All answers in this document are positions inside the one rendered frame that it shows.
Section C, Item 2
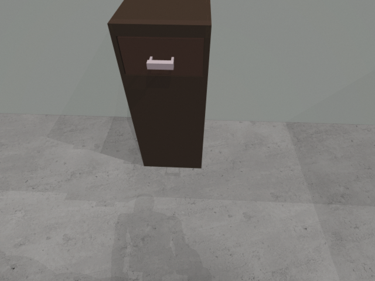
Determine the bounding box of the drawer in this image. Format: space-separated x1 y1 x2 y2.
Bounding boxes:
117 36 204 76

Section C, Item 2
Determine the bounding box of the cabinet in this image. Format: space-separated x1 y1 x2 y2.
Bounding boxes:
107 0 212 169

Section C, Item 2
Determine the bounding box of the handle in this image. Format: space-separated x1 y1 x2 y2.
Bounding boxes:
146 56 174 70

